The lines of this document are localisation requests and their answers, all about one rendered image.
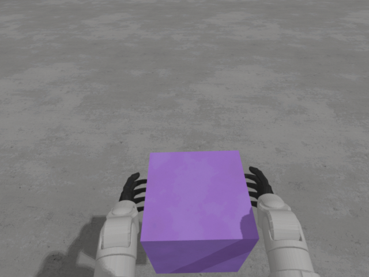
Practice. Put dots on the right robot hand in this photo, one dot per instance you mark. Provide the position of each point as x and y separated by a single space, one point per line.
262 186

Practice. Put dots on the carton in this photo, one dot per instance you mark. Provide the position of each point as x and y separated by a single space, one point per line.
197 213

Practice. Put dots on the robot left forearm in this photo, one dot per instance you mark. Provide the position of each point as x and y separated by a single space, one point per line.
117 246

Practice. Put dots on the left robot hand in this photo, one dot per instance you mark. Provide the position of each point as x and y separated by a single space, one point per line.
129 192

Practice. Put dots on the robot right forearm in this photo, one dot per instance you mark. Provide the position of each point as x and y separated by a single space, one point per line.
284 240

